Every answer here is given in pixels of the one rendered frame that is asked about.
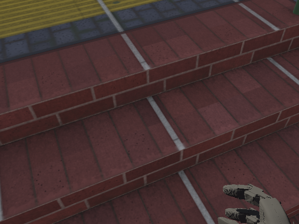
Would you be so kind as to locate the right robot hand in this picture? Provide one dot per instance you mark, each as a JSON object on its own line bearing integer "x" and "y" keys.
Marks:
{"x": 270, "y": 209}

